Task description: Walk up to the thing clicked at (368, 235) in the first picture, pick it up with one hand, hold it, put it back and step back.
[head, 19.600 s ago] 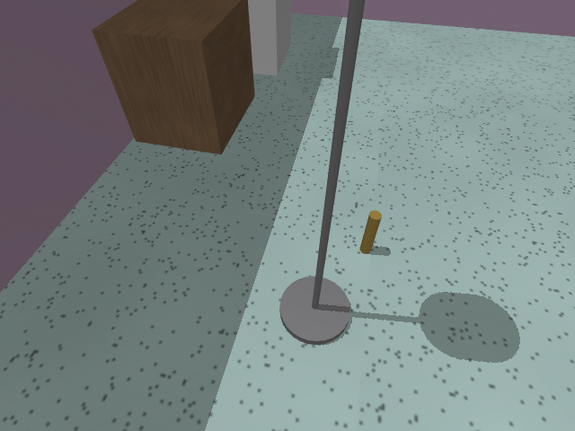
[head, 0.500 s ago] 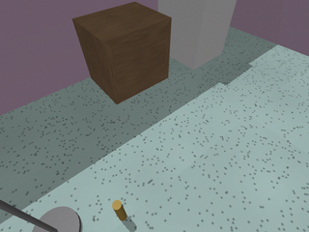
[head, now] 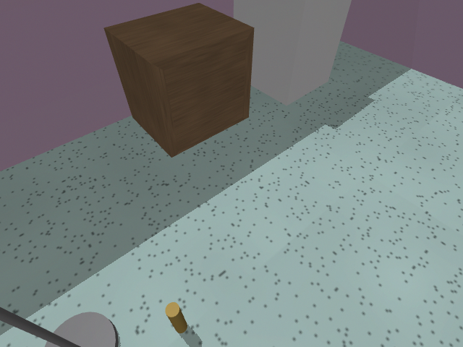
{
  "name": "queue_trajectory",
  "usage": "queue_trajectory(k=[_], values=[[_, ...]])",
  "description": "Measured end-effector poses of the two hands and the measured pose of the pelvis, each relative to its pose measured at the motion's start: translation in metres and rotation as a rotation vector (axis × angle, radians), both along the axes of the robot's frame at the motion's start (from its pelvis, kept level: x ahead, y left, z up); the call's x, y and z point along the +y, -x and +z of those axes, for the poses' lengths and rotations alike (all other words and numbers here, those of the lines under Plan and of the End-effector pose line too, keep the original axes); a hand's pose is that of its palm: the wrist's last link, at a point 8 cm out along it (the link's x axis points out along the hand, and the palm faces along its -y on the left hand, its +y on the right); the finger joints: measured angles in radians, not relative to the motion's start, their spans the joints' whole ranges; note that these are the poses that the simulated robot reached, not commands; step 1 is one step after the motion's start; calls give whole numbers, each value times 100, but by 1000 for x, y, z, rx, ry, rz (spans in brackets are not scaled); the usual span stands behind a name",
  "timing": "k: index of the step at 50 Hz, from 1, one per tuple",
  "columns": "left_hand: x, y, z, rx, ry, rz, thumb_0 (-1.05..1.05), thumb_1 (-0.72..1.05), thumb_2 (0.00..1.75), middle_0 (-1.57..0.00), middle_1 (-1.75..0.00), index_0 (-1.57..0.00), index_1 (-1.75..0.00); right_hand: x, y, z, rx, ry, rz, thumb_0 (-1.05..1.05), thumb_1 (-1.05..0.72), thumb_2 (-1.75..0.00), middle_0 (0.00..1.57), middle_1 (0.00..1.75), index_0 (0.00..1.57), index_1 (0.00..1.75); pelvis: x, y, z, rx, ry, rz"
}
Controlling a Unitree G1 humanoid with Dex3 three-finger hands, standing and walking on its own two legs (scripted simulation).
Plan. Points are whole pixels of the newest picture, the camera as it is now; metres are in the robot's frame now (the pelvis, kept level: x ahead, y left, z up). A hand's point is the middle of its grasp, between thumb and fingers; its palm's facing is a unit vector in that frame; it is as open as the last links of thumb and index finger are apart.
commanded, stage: walk up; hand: left
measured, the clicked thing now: (177, 318) +0.35 +0.21 -0.67
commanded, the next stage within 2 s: none
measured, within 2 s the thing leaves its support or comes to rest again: neither
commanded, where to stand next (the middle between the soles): +0.05 +0.01 m, yaw +1 degrees
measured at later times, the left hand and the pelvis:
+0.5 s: hand out of the picture +0.03 +0.26 -0.17, palm faces +0.00 -0.90 -0.43, open 7.4 cm; pelvis -0.06 -0.02 -0.03, yaw +1 degrees
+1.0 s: hand out of the picture -0.02 +0.28 -0.16, palm faces +0.04 -0.92 -0.38, open 7.4 cm; pelvis -0.05 -0.01 -0.02, yaw +5 degrees
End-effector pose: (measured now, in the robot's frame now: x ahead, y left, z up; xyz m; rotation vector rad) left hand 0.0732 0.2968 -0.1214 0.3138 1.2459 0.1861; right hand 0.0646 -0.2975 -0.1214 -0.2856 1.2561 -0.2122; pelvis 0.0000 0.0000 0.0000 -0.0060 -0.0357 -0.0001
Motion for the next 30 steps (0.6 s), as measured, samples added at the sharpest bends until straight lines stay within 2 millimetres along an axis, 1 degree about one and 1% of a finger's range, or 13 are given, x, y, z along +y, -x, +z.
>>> queue_trajectory(k=[11, 14, 19, 22, 25, 28, 30], values=[[1, 3, 1, -1, -5, 21, 1, 90, 90, -20, -30, -20, -30, 2, -19, 1, -29, -8, 20, 0, -91, -90, 20, 30, 21, 29, -1, -2, 0, 4, 0, 6], [4, 3, 0, -10, -18, 31, 1, 90, 90, -20, -30, -20, -30, -3, -21, -1, -34, 1, 13, 0, -91, -90, 20, 30, 21, 29, -2, 6, -4, 7, -1, 10], [9, 8, -3, -30, -56, 20, 1, 90, 90, -20, -30, -20, -30, -18, -18, -5, -49, 25, 14, 0, -91, -90, 20, 30, 21, 30, -8, 28, -13, 13, -14, 11], [7, 21, -5, -40, -83, 21, 1, 90, 90, -20, -30, -20, -30, -31, -16, -13, -69, 33, 25, 0, -91, -90, 20, 30, 21, 30, -18, 42, -22, 12, -21, 15], [1, 47, -6, -28, -105, 24, 0, 90, 90, -20, -30, -20, -30, -41, -15, -22, -92, 38, 33, 0, -91, -90, 20, 30, 21, 29, -25, 55, -30, 7, -19, 15], [-3, 75, -2, 15, -114, 28, 0, 90, 90, -20, -30, -20, -30, -41, -8, -22, -95, 33, 45, 0, -91, -90, 20, 30, 21, 29, -25, 67, -26, 12, -33, 14], [-4, 89, 2, 27, -119, 38, 1, 90, 90, -20, -30, -20, -30, -39, 3, -22, -88, 23, 56, 0, -91, -90, 20, 30, 21, 29, -23, 73, -23, 18, -27, 27]])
